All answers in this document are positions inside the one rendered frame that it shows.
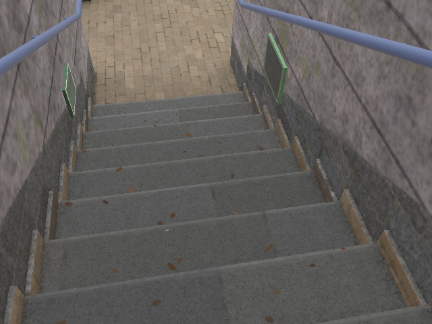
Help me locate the stairs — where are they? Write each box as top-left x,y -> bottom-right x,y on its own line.
21,91 -> 432,324

